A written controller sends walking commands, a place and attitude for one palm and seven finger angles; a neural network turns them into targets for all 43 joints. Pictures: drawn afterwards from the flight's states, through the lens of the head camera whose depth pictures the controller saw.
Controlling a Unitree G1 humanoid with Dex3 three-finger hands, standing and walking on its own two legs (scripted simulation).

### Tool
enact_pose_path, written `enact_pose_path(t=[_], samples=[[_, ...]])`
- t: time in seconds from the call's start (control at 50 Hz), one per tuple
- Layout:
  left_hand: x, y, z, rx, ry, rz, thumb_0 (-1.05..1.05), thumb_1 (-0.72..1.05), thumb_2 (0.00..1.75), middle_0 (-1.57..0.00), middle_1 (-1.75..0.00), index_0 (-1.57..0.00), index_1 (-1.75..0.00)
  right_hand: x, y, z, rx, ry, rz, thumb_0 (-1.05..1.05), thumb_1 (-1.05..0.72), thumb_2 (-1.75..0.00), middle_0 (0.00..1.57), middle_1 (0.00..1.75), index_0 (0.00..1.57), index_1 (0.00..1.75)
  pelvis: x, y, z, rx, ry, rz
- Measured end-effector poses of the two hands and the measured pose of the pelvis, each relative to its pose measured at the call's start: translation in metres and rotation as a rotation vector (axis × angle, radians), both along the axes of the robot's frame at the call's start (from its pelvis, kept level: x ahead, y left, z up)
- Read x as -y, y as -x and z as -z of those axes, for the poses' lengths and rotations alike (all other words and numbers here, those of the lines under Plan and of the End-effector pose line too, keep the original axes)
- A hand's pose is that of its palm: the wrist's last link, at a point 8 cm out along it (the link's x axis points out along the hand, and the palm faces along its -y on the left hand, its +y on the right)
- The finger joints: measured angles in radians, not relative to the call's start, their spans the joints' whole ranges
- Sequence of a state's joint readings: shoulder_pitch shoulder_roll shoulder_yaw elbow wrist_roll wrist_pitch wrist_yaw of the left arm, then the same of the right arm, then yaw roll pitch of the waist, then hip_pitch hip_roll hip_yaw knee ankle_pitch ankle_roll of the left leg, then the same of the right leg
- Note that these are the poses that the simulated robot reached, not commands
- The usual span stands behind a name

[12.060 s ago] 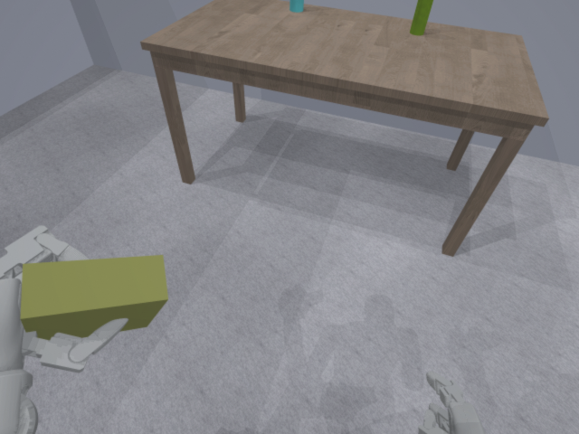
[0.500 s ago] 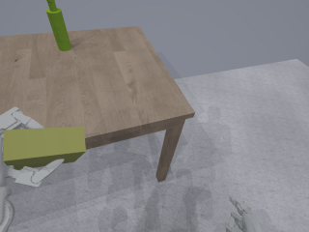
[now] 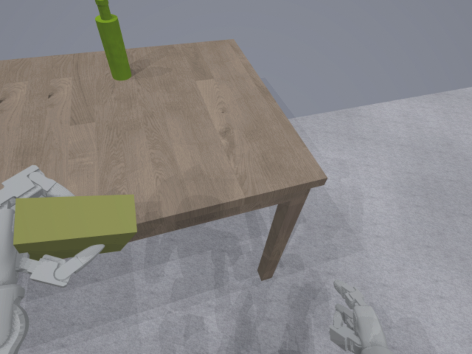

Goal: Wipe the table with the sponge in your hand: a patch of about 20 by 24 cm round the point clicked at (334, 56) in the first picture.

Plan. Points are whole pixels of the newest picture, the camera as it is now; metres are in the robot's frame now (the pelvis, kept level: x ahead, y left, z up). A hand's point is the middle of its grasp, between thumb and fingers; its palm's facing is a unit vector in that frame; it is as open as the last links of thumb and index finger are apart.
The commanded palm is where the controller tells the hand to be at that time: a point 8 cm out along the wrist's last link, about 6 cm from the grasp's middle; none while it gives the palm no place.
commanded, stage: come to a stop and stand still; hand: left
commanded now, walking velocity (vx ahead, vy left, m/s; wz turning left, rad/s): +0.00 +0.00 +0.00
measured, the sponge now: (94, 228) +0.23 +0.22 +0.14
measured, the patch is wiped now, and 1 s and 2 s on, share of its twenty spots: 0.00 0.00 0.00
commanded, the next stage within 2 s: look again from close up in 0.04 s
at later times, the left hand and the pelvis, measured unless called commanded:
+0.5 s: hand (75, 244) +0.20 +0.22 +0.15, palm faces +0.41 -0.84 -0.34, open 9.0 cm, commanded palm +0.15 +0.26 +0.17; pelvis -0.01 -0.03 +0.00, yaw +1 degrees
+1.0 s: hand (52, 235) +0.21 +0.25 +0.15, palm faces +0.40 -0.84 -0.38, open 9.0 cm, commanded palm +0.15 +0.29 +0.17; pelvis +0.00 +0.00 -0.01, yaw +1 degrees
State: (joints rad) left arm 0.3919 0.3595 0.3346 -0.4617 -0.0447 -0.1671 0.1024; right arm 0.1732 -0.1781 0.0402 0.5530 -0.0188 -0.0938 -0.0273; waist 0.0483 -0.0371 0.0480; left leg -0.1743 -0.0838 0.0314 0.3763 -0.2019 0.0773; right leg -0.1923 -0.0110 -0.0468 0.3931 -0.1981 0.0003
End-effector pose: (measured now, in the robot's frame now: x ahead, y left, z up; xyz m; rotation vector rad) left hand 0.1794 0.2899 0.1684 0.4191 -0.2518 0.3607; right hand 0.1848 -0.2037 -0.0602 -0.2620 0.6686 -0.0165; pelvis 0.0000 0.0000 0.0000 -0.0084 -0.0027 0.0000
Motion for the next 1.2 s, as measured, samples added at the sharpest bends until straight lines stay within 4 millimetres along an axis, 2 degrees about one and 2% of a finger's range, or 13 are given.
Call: enact_pose_path(t=[0.24, 0.42, 0.7, 0.84, 1.02, 1.2], samples=[[0.013, 0.007, -0.001, -0.02, -0.013, -0.015, -0.01, -0.41, 1.04, -0.85, -1.36, -0.85, -1.36, 0.024, 0.017, 0.01, -0.05, 0.006, 0.048, 0.01, -0.9, -0.9, 0.21, 0.3, 0.2, 0.3, 0.012, 0.001, 0.0, -0.005, 0.01, -0.013], [0.024, 0.016, 0.001, -0.023, 0.009, -0.032, -0.01, -0.41, 1.04, -0.85, -1.36, -0.85, -1.37, 0.042, 0.023, 0.009, -0.044, 0.021, 0.066, 0.01, -0.9, -0.9, 0.21, 0.3, 0.2, 0.3, 0.023, 0.005, -0.001, 0.0, 0.01, -0.02], [0.031, 0.027, 0.002, -0.027, 0.015, -0.03, -0.01, -0.41, 1.04, -0.85, -1.36, -0.85, -1.37, 0.051, 0.026, 0.006, -0.025, 0.023, 0.059, 0.01, -0.9, -0.9, 0.2, 0.3, 0.2, 0.3, 0.029, 0.011, 0.0, -0.005, 0.025, -0.035], [0.017, 0.026, 0.006, -0.017, 0.008, -0.021, -0.01, -0.41, 1.04, -0.85, -1.36, -0.85, -1.37, 0.045, 0.029, 0.01, -0.053, 0.049, 0.073, 0.01, -0.9, -0.9, 0.2, 0.3, 0.2, 0.3, 0.015, 0.008, 0.004, -0.001, 0.028, -0.029], [-0.005, 0.01, 0.0, 0.023, -0.046, 0.004, -0.01, -0.41, 1.04, -0.85, -1.37, -0.85, -1.37, 0.018, 0.024, 0.015, -0.038, 0.025, 0.071, 0.01, -0.9, -0.9, 0.2, 0.3, 0.2, 0.3, -0.007, 0.002, 0.011, -0.001, 0.009, -0.018], [-0.021, 0.008, 0.006, 0.051, -0.072, 0.019, -0.01, -0.41, 1.04, -0.85, -1.37, -0.85, -1.37, -0.003, 0.016, 0.032, -0.065, 0.008, 0.064, 0.01, -0.9, -0.9, 0.21, 0.3, 0.2, 0.3, -0.027, -0.002, 0.025, -0.014, 0.014, -0.019]])
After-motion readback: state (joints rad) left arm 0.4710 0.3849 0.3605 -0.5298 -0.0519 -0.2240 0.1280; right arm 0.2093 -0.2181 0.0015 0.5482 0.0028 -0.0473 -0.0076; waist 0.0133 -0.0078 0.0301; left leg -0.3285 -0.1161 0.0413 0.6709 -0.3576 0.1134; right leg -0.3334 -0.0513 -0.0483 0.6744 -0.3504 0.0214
